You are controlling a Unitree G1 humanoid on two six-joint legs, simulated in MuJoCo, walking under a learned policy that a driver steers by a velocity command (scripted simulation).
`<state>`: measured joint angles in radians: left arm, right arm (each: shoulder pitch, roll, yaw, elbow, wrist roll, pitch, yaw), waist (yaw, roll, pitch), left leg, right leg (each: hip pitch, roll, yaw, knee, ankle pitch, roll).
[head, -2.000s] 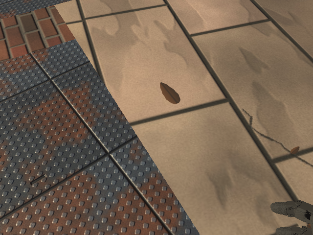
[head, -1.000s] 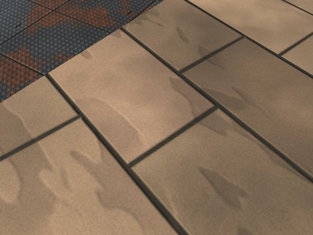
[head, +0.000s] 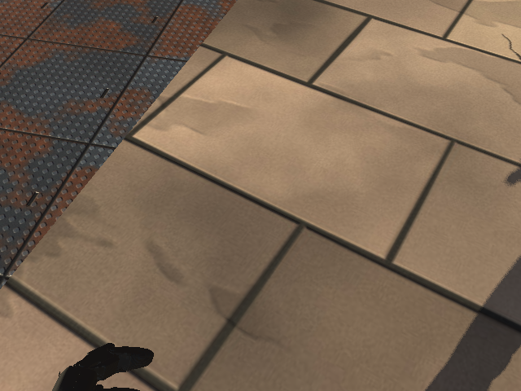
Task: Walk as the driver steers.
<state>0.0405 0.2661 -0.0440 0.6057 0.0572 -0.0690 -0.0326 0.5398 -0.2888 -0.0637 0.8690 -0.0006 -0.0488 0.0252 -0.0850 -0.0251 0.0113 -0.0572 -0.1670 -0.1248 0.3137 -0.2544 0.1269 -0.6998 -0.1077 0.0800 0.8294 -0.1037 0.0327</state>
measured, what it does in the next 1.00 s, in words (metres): walks ahead, turning left: right foot, then left foot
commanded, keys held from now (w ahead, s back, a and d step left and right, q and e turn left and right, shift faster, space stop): w+q+shift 0.20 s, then q+shift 0.72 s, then shift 0.08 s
